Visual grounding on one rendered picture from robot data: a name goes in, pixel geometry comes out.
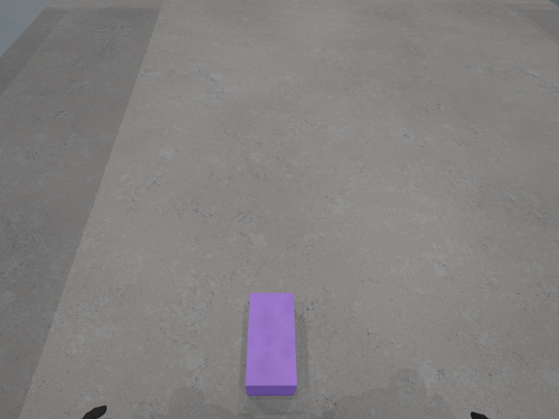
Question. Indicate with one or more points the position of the carton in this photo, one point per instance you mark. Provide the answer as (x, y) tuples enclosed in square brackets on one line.
[(271, 354)]

